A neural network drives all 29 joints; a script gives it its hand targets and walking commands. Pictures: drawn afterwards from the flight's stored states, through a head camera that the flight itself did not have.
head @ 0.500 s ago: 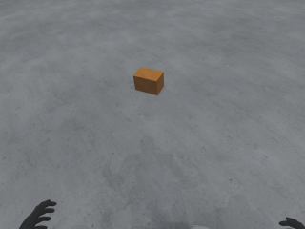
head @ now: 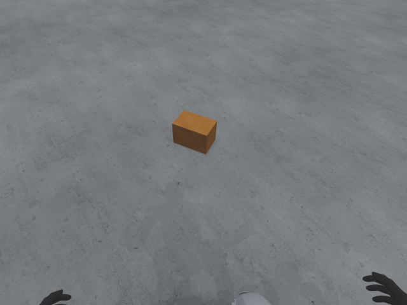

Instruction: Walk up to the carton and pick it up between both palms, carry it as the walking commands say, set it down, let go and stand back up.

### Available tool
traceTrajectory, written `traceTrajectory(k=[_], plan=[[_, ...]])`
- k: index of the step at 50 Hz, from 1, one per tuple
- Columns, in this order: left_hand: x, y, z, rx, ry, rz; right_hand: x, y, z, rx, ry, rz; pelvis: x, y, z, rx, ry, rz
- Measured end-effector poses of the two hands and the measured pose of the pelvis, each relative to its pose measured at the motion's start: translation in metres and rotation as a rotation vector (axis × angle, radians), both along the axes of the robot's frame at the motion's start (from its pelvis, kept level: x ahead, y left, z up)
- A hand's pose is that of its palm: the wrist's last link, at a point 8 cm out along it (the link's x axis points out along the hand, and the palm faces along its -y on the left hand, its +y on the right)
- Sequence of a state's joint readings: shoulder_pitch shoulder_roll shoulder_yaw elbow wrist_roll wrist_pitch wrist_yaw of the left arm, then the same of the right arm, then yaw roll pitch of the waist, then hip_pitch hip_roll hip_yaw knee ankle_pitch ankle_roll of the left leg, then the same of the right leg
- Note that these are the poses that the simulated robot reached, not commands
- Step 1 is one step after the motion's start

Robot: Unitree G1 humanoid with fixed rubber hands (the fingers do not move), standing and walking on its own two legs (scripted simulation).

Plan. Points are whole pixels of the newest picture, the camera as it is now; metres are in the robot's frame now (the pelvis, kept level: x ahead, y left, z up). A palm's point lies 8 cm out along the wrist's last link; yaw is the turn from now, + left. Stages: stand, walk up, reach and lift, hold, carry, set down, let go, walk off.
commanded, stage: walk up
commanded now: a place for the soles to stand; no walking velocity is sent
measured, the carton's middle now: (194, 132) +1.31 +0.00 -0.68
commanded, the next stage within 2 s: none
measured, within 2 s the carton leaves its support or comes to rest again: neither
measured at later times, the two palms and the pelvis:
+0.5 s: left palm (53, 237) +0.29 +0.33 -0.04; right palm (328, 185) +0.41 -0.32 -0.04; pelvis +0.24 -0.02 +0.00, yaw +2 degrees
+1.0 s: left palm (107, 125) +0.64 +0.29 -0.03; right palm (324, 161) +0.52 -0.37 -0.08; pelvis +0.47 -0.03 -0.02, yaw +0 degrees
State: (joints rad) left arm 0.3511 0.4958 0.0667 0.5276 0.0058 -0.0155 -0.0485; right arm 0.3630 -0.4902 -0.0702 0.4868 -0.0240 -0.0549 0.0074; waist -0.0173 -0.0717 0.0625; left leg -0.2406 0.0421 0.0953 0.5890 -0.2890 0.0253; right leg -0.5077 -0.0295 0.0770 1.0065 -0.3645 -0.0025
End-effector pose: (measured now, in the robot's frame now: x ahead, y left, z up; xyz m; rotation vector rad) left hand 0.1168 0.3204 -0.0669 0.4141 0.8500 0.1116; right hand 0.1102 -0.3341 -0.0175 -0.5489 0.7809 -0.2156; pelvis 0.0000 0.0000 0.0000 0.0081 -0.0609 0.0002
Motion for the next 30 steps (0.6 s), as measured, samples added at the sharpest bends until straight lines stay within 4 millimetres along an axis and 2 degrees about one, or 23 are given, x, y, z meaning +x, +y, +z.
traceTrajectory(k=[3,6,9,11,13,16,20,24,28,30], plan=[[0.063,-0.016,0.014,0.001,-0.041,-0.078,-0.009,-0.016,-0.006,0.012,0.056,-0.067,0.029,-0.005,0.003,0.004,0.0,-0.019],[0.124,-0.034,0.028,0.018,-0.091,-0.135,-0.009,-0.03,-0.021,0.041,0.111,-0.123,0.061,-0.013,0.001,0.007,-0.001,-0.031],[0.178,-0.046,0.036,0.065,-0.159,-0.16,0.006,-0.043,-0.045,0.071,0.167,-0.149,0.096,-0.028,-0.011,0.007,0.001,-0.031],[0.198,-0.047,0.037,0.101,-0.188,-0.14,0.027,-0.045,-0.061,0.098,0.184,-0.152,0.114,-0.035,-0.018,0.002,0.0,-0.03],[0.203,-0.043,0.039,0.127,-0.173,-0.107,0.061,-0.041,-0.066,0.125,0.164,-0.132,0.132,-0.036,-0.017,-0.003,0.0,-0.023],[0.194,-0.032,0.042,0.151,-0.113,-0.046,0.12,-0.03,-0.064,0.152,0.123,-0.065,0.158,-0.035,-0.01,-0.01,0.0,-0.01],[0.179,-0.014,0.04,0.152,-0.034,0.04,0.197,-0.011,-0.051,0.164,0.09,0.038,0.194,-0.031,-0.001,-0.014,0.002,0.01],[0.171,0.005,0.028,0.129,0.046,0.107,0.277,0.009,-0.031,0.146,0.026,0.123,0.232,-0.021,0.001,-0.019,0.002,0.024],[0.187,0.026,0.002,0.1,0.103,0.141,0.35,0.025,-0.017,0.082,-0.059,0.173,0.276,-0.002,-0.012,-0.018,0.002,0.031],[0.207,0.029,-0.011,0.076,0.115,0.148,0.372,0.027,-0.013,0.047,-0.094,0.158,0.294,0.004,-0.018,-0.01,-0.001,0.03]])
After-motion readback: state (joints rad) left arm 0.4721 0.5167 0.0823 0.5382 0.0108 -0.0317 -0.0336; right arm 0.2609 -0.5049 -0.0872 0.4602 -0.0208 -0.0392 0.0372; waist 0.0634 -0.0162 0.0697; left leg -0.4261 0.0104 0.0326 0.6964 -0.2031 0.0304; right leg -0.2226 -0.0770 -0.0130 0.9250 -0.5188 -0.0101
